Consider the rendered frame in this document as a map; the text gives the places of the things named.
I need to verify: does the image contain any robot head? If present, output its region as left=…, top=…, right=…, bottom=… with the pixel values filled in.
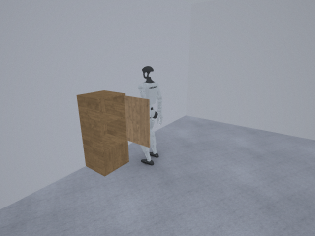
left=142, top=66, right=154, bottom=84

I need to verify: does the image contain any robot right hand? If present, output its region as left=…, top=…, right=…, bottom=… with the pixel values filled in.
left=157, top=113, right=163, bottom=124

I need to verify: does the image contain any cupboard door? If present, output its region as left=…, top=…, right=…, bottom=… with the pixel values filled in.
left=124, top=95, right=151, bottom=148

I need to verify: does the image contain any right robot upper arm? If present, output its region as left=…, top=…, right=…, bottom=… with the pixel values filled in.
left=155, top=81, right=162, bottom=100

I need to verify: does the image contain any left robot upper arm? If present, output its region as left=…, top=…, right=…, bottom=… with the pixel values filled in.
left=138, top=83, right=146, bottom=99

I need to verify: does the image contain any robot right thigh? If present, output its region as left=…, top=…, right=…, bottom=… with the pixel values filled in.
left=150, top=112, right=158, bottom=138

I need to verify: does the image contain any robot right forearm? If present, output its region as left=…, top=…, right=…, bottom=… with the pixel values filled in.
left=157, top=98, right=162, bottom=114

